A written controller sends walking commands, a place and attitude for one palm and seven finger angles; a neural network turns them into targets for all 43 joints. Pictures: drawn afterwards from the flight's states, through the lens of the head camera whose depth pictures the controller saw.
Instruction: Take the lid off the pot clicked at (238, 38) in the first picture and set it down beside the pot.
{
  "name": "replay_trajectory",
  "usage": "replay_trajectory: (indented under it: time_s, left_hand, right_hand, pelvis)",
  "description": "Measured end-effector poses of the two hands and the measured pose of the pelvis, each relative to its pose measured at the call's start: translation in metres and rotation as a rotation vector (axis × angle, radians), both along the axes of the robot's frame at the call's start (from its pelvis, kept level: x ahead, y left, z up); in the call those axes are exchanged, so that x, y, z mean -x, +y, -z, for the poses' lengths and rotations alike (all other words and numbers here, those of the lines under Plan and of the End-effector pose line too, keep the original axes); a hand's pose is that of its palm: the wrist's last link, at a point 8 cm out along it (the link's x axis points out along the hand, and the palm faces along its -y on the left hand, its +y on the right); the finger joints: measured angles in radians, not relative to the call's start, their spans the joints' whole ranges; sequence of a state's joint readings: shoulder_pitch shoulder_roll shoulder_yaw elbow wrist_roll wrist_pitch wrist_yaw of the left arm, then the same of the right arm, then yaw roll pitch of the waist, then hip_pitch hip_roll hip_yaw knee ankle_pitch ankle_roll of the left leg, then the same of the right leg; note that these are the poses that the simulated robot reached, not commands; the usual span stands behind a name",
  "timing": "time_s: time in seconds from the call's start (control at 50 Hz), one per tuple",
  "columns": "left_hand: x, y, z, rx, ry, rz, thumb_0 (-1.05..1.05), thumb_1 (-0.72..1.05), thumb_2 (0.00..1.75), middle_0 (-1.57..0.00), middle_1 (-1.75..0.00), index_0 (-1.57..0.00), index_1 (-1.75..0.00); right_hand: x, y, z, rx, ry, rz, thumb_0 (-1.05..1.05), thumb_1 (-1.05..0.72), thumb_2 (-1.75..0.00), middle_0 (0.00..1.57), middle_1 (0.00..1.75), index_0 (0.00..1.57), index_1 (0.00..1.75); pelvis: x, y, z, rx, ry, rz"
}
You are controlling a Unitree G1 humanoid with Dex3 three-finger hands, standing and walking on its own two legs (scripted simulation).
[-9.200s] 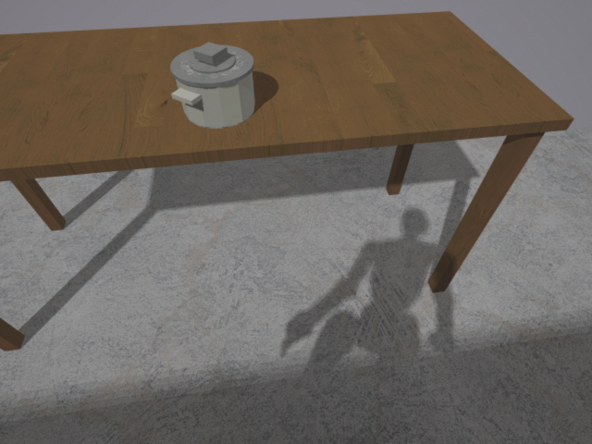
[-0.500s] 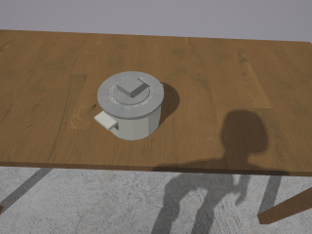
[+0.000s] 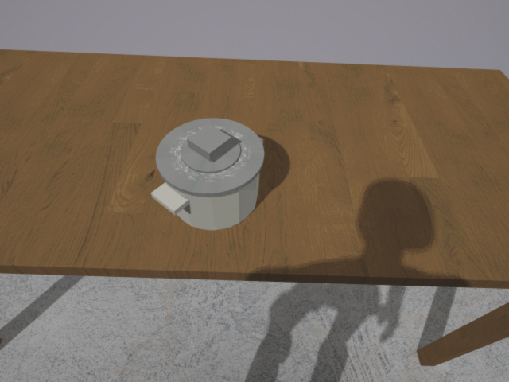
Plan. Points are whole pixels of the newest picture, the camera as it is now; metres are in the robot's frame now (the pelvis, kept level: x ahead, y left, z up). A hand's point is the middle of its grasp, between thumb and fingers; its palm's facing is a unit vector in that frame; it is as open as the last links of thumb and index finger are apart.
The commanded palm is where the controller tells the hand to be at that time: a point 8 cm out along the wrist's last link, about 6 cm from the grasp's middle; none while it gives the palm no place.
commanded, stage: shuffle to correct the standing spot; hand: left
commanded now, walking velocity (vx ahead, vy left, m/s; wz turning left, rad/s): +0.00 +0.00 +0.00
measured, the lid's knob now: (209, 142) +0.42 +0.10 +0.15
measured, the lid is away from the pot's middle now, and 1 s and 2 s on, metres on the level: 0.00 0.00 0.00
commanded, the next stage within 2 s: come to a stop and stand still in 0.38 s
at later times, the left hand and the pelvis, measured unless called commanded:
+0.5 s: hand out of the picture -0.03 +0.16 -0.18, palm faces +0.00 -0.98 -0.22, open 7.3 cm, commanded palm none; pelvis -0.04 -0.02 -0.01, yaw -1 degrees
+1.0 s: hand out of the picture -0.05 +0.16 -0.18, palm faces +0.02 -0.98 -0.18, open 7.3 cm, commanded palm none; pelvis -0.05 -0.01 +0.00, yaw +0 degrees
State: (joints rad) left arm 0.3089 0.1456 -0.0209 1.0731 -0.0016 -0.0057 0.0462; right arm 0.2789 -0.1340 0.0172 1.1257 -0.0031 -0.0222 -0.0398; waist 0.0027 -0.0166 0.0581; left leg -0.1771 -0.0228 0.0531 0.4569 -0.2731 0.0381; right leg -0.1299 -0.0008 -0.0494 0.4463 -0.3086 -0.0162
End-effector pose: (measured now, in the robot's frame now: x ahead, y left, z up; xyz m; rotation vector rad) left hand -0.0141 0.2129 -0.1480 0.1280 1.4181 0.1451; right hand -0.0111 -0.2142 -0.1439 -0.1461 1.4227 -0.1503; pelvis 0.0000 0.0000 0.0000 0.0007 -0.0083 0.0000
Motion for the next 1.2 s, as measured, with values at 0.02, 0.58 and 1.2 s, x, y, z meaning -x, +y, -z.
replay_trajectory:
  time_s: [0.02, 0.58, 1.2]
  left_hand:
    - [0.001, 0.0, 0.0, 0.001, 0.002, 0.0, 0.0, 0.91, 0.9, -0.2, -0.3, -0.2, -0.3]
    - [0.031, -0.01, 0.001, -0.056, -0.026, 0.028, 0.0, 0.91, 0.9, -0.2, -0.3, -0.19, -0.3]
    - [0.03, 0.029, -0.008, -0.062, -0.106, 0.01, 0.0, 0.92, 0.9, -0.2, -0.3, -0.2, -0.3]
  right_hand:
    - [0.001, 0.001, 0.0, -0.001, 0.002, 0.001, 0.01, -0.92, -0.9, 0.2, 0.3, 0.2, 0.3]
    - [0.014, -0.041, 0.009, 0.014, -0.084, 0.03, 0.0, -0.91, -0.9, 0.2, 0.3, 0.2, 0.3]
    - [0.043, 0.016, 0.014, -0.021, -0.078, 0.016, 0.02, -0.93, -0.9, 0.2, 0.3, 0.2, 0.3]
  pelvis:
    - [0.0, 0.0, 0.0, 0.0, 0.0, 0.0]
    - [0.051, -0.03, 0.009, -0.002, 0.001, 0.015]
    - [0.057, 0.02, 0.005, 0.011, -0.016, -0.001]
